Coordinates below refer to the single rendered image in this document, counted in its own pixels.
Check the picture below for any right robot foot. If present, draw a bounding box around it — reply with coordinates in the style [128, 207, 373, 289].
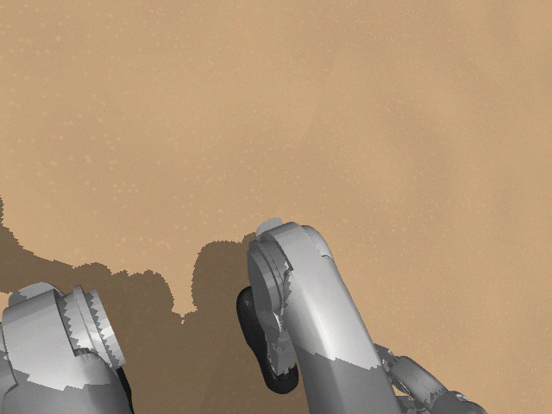
[236, 286, 298, 394]

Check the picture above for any right robot arm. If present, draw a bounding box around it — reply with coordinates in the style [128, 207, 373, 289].
[430, 391, 488, 414]

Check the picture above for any left robot foot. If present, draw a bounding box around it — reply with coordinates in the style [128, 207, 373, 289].
[116, 367, 135, 414]

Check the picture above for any right robot hand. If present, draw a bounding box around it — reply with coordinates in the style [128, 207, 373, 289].
[374, 343, 449, 414]

